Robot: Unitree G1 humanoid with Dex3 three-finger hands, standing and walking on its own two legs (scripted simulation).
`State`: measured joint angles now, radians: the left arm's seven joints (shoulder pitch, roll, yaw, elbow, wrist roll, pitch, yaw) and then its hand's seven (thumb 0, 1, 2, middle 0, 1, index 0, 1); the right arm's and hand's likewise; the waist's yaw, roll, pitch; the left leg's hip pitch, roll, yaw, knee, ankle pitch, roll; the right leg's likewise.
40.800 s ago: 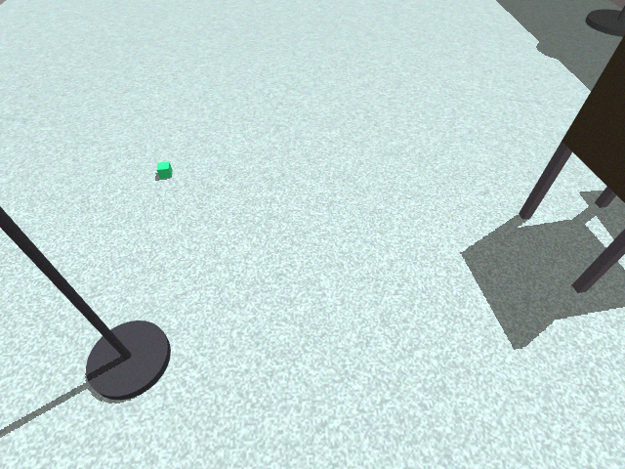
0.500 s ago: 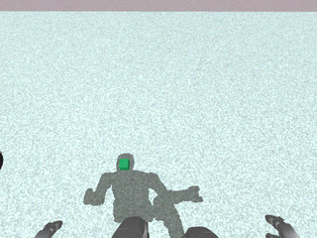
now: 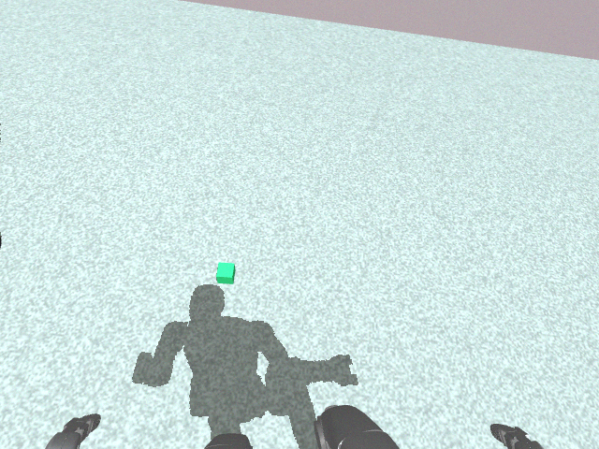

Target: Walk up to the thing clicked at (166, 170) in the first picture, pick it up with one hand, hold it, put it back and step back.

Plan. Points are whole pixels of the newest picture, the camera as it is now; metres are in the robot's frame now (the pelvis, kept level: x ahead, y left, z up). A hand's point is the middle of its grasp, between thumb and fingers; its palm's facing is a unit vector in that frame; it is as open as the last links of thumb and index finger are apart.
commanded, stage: step back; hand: left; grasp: from above
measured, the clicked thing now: (226, 273) +0.69 +0.22 -0.74
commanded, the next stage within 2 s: none
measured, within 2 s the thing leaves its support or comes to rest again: neither
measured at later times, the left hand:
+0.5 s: hand out of the picture -0.05 +0.21 -0.13, palm faces +0.01 -0.89 -0.45, open 7.4 cm
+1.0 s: hand out of the picture -0.30 +0.20 -0.16, palm faces -0.02 -0.90 -0.43, open 7.4 cm
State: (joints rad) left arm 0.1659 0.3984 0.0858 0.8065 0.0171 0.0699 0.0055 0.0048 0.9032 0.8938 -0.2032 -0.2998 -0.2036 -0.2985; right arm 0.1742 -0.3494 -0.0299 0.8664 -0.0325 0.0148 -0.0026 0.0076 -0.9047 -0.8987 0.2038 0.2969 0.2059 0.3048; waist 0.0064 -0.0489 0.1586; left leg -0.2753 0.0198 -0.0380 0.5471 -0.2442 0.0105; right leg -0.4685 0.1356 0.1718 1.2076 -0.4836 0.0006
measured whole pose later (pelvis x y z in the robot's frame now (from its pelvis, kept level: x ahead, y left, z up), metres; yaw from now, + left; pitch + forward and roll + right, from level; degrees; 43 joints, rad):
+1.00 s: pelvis -0.35 -0.07 -0.02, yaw +0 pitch -4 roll -3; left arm 0.22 0.36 0.06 0.95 0.03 0.01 0.02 0.00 0.90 0.89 -0.20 -0.30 -0.20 -0.30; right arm 0.07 -0.42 -0.06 0.83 -0.03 0.07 0.02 0.00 -0.91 -0.90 0.20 0.30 0.20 0.30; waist 0.01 0.10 0.18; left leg -0.44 0.08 -0.05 0.69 -0.23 0.02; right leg -0.16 0.07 -0.01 0.61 -0.38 -0.01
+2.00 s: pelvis -0.33 -0.06 -0.01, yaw +4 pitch -2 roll +0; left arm 0.13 0.37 0.03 0.99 0.00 -0.02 0.02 0.00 0.90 0.89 -0.20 -0.30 -0.20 -0.30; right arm 0.13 -0.35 -0.04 1.03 -0.02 0.00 0.01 0.01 -0.91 -0.90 0.20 0.30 0.20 0.30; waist 0.02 0.00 0.10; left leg -0.28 0.02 0.00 0.62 -0.31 -0.02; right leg -0.26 -0.03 -0.01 0.65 -0.35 0.01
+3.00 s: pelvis -0.33 -0.07 +0.01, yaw +4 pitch -2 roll +0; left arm 0.12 0.35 0.00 1.15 0.01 -0.02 -0.01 0.00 0.90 0.89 -0.20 -0.30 -0.20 -0.30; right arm 0.12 -0.35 0.00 1.15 -0.01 -0.01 0.02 0.01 -0.91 -0.90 0.20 0.30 0.20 0.30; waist -0.01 0.02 0.06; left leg -0.15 0.04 0.00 0.33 -0.15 -0.04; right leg -0.12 -0.01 -0.02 0.34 -0.18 0.00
